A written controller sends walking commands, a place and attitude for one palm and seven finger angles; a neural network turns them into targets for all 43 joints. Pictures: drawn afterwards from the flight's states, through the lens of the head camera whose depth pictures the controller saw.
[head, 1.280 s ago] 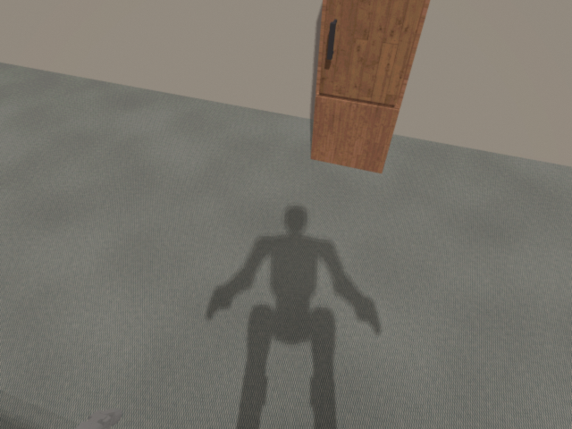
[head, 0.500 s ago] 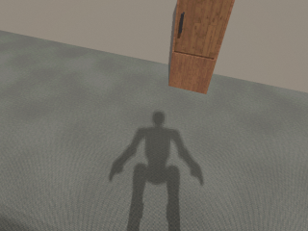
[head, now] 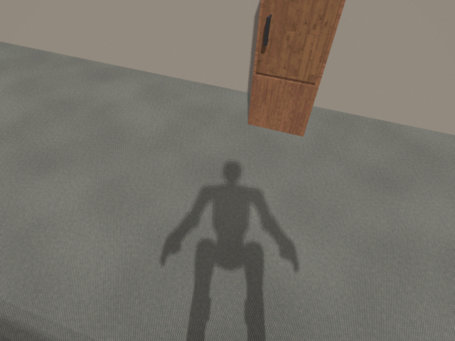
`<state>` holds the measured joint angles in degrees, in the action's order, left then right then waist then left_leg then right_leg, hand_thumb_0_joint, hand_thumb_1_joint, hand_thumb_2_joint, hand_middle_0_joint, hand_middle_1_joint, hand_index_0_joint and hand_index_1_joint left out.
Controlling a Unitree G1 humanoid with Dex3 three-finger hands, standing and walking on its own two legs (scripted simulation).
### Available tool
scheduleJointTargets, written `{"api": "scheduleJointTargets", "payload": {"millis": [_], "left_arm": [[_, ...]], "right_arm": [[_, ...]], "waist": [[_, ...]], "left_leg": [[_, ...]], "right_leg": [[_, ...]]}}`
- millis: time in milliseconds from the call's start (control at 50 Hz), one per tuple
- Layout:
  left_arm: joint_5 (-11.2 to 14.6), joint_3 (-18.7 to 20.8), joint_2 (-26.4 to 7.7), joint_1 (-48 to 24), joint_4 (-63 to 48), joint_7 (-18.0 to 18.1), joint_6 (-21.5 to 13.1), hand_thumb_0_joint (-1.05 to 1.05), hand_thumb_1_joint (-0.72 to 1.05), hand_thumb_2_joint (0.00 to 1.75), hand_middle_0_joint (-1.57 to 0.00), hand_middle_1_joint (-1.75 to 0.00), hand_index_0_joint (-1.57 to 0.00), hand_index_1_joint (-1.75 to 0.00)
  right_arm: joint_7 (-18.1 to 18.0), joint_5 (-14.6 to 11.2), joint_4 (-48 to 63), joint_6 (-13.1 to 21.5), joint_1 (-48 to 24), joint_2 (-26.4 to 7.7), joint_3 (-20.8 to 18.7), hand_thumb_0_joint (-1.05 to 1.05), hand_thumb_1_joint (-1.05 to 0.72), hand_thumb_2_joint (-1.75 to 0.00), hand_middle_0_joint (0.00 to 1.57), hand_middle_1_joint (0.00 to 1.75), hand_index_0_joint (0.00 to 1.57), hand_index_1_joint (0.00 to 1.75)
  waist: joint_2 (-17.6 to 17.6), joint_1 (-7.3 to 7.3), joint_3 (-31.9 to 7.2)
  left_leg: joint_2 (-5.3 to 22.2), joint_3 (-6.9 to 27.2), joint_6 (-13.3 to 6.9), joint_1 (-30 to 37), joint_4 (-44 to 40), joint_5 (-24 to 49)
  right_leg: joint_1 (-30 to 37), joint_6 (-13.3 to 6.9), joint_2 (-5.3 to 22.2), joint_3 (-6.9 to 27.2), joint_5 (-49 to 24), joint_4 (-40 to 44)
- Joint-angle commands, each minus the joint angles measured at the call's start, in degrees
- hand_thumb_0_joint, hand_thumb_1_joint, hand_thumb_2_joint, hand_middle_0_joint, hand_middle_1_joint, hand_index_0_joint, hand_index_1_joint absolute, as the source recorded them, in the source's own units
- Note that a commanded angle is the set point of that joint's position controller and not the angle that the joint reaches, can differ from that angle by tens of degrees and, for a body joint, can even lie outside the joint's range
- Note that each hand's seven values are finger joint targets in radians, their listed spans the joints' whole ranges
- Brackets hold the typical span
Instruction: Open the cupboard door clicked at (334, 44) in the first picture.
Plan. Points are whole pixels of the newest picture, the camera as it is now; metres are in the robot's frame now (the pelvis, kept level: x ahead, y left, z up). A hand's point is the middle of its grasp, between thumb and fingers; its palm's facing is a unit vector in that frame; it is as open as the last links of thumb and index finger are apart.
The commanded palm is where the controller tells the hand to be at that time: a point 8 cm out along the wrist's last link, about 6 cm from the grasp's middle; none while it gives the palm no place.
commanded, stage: look at it before walking up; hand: left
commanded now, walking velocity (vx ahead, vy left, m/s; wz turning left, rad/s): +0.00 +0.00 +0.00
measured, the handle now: (267, 30) +1.58 -0.13 -0.10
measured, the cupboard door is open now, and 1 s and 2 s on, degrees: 0 0 0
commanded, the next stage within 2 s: walk to a spot facing it in 0.36 s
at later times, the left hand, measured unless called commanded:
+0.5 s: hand out of the picture +0.08 +0.25 -0.16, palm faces -0.03 -0.94 -0.33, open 7.4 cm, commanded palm none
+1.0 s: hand out of the picture +0.08 +0.21 -0.20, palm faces -0.04 -0.99 -0.11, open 7.4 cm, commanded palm none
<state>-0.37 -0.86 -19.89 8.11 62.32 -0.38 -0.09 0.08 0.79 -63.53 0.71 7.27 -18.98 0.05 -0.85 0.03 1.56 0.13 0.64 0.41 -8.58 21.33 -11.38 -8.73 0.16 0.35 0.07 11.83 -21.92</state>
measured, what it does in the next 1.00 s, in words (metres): walks ahead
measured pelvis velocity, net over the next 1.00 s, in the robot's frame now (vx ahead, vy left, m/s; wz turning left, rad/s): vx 0.14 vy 0.04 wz -0.06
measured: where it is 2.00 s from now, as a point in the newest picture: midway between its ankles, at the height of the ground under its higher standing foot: (227, 263)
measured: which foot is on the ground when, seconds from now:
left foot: down 0.00-1.00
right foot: down 0.00-0.88, up 0.90-1.00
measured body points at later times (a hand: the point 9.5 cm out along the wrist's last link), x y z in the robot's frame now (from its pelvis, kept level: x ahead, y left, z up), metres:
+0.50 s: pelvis +0.01 +0.00 +0.00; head +0.01 +0.01 +0.45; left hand +0.08 +0.30 -0.13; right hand +0.09 -0.29 -0.13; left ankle +0.00 +0.12 -0.75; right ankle +0.00 -0.12 -0.75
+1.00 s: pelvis +0.14 +0.04 -0.01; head +0.14 +0.07 +0.44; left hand +0.08 +0.26 -0.19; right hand +0.07 -0.19 -0.15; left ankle +0.03 +0.11 -0.75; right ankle +0.05 -0.10 -0.66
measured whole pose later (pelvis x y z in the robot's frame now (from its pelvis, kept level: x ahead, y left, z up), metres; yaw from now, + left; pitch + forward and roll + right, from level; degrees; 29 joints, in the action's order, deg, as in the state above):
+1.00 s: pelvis +0.14 +0.04 -0.01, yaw -3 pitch +0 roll -2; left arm -1.1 1.6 -10.1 23.0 66.9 -0.5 0.6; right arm -1.8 1.7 -63.9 5.6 23.2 -7.9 -0.4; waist -1.8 -1.7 0.4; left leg 2.0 -8.3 -2.4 -2.4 27.8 -25.3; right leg -23.1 -1.8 0.3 -1.7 24.4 -66.2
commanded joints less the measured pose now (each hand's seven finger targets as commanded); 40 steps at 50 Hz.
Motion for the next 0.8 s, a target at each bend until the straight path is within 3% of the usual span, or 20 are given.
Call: {"api": "scheduleJointTargets", "payload": {"millis": [0,440,480,500,540,600,660,700,740,760,780], "left_arm": [[-0.3,2.6,-11.6,-2.3,-3.5,1.0,-1.4,0.0,0.9,0.9,-0.2,-0.3,-0.2,-0.3],[-0.3,2.5,-11.7,-2.2,-3.3,1.0,-1.4,0.0,0.9,0.9,-0.2,-0.3,-0.2,-0.3],[-0.3,0.9,-4.3,2.0,-1.5,1.2,-0.2,0.0,0.9,0.9,-0.2,-0.3,-0.2,-0.3],[-0.5,0.9,-4.2,3.4,-1.3,1.1,0.2,0.0,0.9,0.9,-0.2,-0.3,-0.2,-0.3],[-0.8,1.5,-4.9,4.5,-1.5,0.4,0.6,0.0,0.9,0.9,-0.2,-0.3,-0.2,-0.3],[-1.1,2.2,-4.6,6.8,-2.1,-0.2,0.5,0.0,0.9,0.9,-0.2,-0.3,-0.2,-0.3],[-0.9,2.7,-3.4,10.3,-2.0,-0.2,-0.5,0.0,0.9,0.9,-0.2,-0.3,-0.2,-0.3],[-0.9,3.3,-4.0,14.0,-1.1,0.1,-1.1,0.0,0.9,0.9,-0.2,-0.3,-0.2,-0.3],[-0.8,4.3,-5.0,17.2,-0.4,0.6,-1.7,0.0,0.9,0.9,-0.2,-0.3,-0.2,-0.3],[-0.9,4.5,-4.5,18.3,0.0,0.9,-2.2,0.0,0.9,0.9,-0.2,-0.3,-0.2,-0.3],[-1.1,4.7,-4.0,18.3,0.3,1.1,-2.5,0.0,0.9,0.9,-0.2,-0.3,-0.2,-0.3]], "right_arm": [[-0.8,-0.4,3.6,1.2,-3.1,-12.2,-2.2,0.0,-0.9,-0.9,0.2,0.3,0.2,0.3],[-0.8,-0.4,3.5,1.4,-3.6,-12.5,-2.0,0.0,-0.9,-0.9,0.2,0.3,0.2,0.3],[-0.5,0.1,1.8,0.2,0.5,-4.9,-0.2,0.0,-0.9,-0.9,0.2,0.3,0.2,0.3],[-0.4,0.3,1.5,-0.2,1.9,-4.8,-0.2,0.0,-0.9,-0.9,0.2,0.3,0.2,0.3],[-0.1,0.7,1.7,-0.5,2.3,-5.4,-0.7,0.0,-0.9,-0.9,0.2,0.3,0.2,0.3],[0.0,0.7,2.4,-0.4,3.6,-5.4,-1.2,0.0,-0.9,-0.9,0.2,0.3,0.2,0.3],[-0.2,0.5,2.9,0.8,5.4,-3.7,-1.3,0.0,-0.9,-0.9,0.2,0.3,0.2,0.3],[-0.2,0.3,3.6,1.4,5.8,-1.9,-1.2,0.0,-0.9,-0.9,0.2,0.3,0.2,0.3],[-0.2,0.2,4.9,1.8,4.7,-0.2,-1.5,0.0,-0.9,-0.9,0.2,0.3,0.2,0.3],[-0.3,0.1,5.4,2.3,3.6,0.4,-1.5,0.0,-0.9,-0.9,0.2,0.3,0.2,0.3],[-0.3,0.0,5.6,2.6,4.1,0.9,-1.6,0.0,-0.9,-0.9,0.2,0.3,0.2,0.3]], "waist": [[0.9,0.05,-3.5],[0.8,0.22,-3.5],[0.2,0.05,-4.0],[0.5,0.28,-3.3],[0.4,0.47,1.5],[-0.2,0.63,5.6],[-1.2,1.08,6.1],[-5.4,1.78,4.4],[-8.8,2.3,5.3],[-8.9,2.69,6.1],[-7.6,2.13,5.8]], "left_leg": [[6.5,5.7,-2.0,1.5,-3.0,7.9],[6.7,5.6,-2.0,2.3,-3.8,9.6],[6.1,3.9,-0.8,2.0,-2.8,0.9],[5.7,3.8,-1.0,1.0,-2.4,-5.9],[5.3,4.0,-1.5,-3.4,-3.0,-17.5],[5.3,4.1,-2.3,-7.1,-1.1,-22.7],[5.0,2.6,-2.9,-9.0,4.5,-15.1],[2.9,-1.4,-2.0,-13.3,11.5,-12.1],[2.3,-5.4,-0.9,-18.0,18.7,-14.2],[2.9,-5.4,-0.7,-20.0,19.5,-15.8],[3.7,-5.3,-0.8,-19.1,17.8,-16.0]], "right_leg": [[0.0,-2.0,6.6,6.1,-6.2,3.9],[1.1,-1.8,6.8,5.8,-8.0,4.1],[0.4,-0.9,6.1,5.5,2.6,3.9],[-0.8,-1.1,5.7,6.1,9.7,3.8],[-4.3,-1.9,5.0,7.2,18.7,4.0],[-7.3,-3.3,4.3,8.6,23.1,2.8],[-4.7,-4.9,5.1,10.7,17.1,1.2],[0.9,-7.1,8.4,14.8,13.9,2.8],[3.8,-10.6,14.2,22.0,9.8,6.2],[5.5,-12.1,15.4,22.9,3.3,6.1],[5.9,-12.6,15.9,22.0,-2.5,4.4]]}}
